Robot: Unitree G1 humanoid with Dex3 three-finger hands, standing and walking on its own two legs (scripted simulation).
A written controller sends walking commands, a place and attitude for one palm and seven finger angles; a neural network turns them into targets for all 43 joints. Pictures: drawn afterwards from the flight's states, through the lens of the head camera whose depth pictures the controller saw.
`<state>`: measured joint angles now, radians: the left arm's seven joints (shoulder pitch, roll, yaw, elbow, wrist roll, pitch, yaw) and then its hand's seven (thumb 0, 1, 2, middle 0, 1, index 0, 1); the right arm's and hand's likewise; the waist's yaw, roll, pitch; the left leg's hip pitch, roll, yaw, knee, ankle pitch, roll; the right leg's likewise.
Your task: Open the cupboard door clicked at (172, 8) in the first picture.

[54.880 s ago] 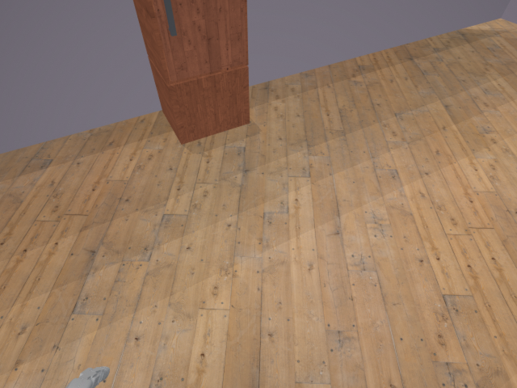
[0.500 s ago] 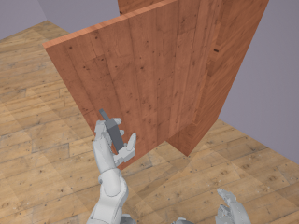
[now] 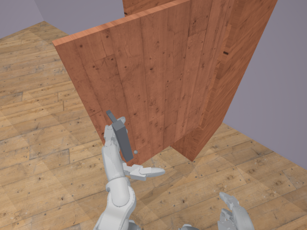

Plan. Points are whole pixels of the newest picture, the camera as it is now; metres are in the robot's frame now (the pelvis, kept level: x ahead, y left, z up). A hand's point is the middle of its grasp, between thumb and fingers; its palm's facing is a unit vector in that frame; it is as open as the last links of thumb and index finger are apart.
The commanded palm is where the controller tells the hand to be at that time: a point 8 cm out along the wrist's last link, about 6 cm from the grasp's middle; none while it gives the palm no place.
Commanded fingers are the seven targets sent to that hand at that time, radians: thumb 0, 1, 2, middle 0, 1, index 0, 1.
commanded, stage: open thumb and fingers to let go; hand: left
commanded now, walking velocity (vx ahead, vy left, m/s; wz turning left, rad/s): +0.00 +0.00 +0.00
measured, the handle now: (119, 137) +0.35 +0.11 +0.04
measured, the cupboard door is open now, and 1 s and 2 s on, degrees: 76 78 78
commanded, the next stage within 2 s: slide the hand sideways off the handle in 0.02 s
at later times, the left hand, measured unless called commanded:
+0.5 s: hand (135, 168) +0.26 +0.06 +0.05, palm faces -0.09 -1.00 +0.04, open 16.2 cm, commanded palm +0.24 +0.12 +0.05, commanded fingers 0.00 -0.50 0.30 -0.15 -0.30 -0.15 -0.30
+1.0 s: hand (108, 185) +0.22 +0.12 +0.05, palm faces -0.01 -1.00 -0.01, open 16.2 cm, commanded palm +0.19 +0.17 +0.05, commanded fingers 0.00 -0.50 0.30 -0.15 -0.30 -0.15 -0.30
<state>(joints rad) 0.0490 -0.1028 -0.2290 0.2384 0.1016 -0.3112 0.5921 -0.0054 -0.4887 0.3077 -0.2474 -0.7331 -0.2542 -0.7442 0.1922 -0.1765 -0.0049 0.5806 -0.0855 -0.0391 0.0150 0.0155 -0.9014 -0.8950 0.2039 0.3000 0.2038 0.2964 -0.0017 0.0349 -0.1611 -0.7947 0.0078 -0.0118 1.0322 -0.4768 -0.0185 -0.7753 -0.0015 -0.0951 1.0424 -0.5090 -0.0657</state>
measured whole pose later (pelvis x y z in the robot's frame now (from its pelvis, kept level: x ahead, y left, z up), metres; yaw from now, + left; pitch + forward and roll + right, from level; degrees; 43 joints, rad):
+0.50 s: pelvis -0.01 +0.02 +0.00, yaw -1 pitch +12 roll +0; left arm 0.13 0.00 -0.25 0.13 -0.03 -0.34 0.14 -0.01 -0.50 0.30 -0.16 -0.32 -0.18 -0.33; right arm 0.24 -0.22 0.01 0.49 -0.02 -0.05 0.01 0.02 -0.90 -0.90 0.20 0.30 0.20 0.30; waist 0.00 0.03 -0.13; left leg -0.81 0.00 0.02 1.06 -0.47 0.02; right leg -0.79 -0.01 -0.06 1.07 -0.50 -0.04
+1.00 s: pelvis +0.00 +0.02 -0.01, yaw -1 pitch +14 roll +0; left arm 0.43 0.10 -0.14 -0.11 -0.08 -0.38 0.03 -0.01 -0.50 0.30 -0.17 -0.31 -0.17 -0.31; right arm 0.24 -0.22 0.02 0.43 -0.01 -0.05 0.00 0.02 -0.90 -0.90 0.20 0.30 0.20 0.30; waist 0.01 0.03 -0.14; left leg -0.84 0.01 0.00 1.11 -0.52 0.01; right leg -0.81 0.00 -0.08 1.10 -0.54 -0.04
